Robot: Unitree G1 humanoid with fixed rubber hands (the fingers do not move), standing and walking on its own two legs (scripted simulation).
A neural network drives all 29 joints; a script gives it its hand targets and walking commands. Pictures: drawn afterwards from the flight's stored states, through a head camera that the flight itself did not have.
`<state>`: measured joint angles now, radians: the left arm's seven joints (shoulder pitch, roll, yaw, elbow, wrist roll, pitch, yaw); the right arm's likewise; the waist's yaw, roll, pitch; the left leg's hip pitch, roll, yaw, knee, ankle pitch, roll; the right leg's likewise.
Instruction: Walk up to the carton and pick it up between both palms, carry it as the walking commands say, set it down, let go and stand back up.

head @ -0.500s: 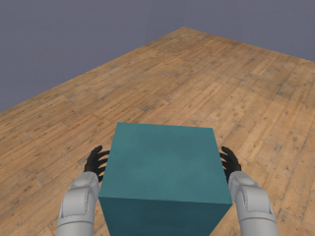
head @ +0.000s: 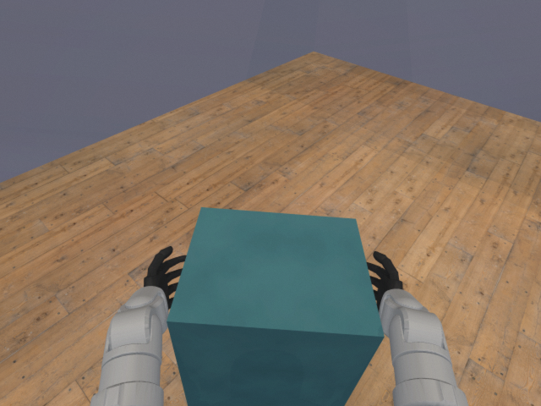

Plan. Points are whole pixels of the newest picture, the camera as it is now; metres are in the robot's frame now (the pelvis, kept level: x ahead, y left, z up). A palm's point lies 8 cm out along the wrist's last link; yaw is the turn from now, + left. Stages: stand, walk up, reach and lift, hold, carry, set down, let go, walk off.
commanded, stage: set down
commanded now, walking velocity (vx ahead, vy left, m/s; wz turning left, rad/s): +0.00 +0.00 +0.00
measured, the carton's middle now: (270, 314) +0.31 +0.02 -0.06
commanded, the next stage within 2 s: none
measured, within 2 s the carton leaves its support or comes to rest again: neither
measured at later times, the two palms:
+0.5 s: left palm (173, 293) +0.33 +0.20 -0.05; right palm (375, 300) +0.33 -0.16 -0.04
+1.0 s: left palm (181, 308) +0.36 +0.20 -0.15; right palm (357, 310) +0.36 -0.16 -0.14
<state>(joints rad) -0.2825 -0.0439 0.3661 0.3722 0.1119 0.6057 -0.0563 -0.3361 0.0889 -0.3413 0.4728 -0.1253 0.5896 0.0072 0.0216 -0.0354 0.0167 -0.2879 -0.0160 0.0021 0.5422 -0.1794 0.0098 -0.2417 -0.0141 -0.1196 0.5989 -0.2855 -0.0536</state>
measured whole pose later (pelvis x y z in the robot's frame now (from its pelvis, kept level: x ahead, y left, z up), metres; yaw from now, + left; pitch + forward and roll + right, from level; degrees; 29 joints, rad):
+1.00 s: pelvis -0.01 +0.03 -0.07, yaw -4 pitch +26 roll -4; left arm -0.50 -0.05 0.41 0.40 0.15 0.28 -0.07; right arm -0.59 0.03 -0.41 0.58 -0.17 0.23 0.10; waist 0.02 -0.03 -0.01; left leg -1.17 0.02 -0.02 1.02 -0.30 0.02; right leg -1.08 0.02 -0.12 0.97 -0.35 -0.04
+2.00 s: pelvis -0.05 +0.03 -0.22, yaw -8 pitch +46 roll -6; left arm -0.91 0.05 0.49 0.47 0.15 0.33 -0.05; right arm -1.00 -0.08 -0.45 0.63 -0.17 0.32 0.07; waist 0.06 -0.03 -0.06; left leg -1.95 0.03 -0.03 1.54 -0.40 0.02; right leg -1.87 0.02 -0.12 1.52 -0.46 -0.04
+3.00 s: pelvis -0.08 +0.03 -0.35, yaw -9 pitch +35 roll -5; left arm -1.42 0.34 0.38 0.63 0.02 0.35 -0.03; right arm -1.51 -0.25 -0.34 0.72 -0.05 0.33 -0.07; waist 0.14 -0.03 0.53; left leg -2.18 0.02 -0.04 2.03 -0.47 0.03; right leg -2.10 0.02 -0.12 2.02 -0.53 -0.05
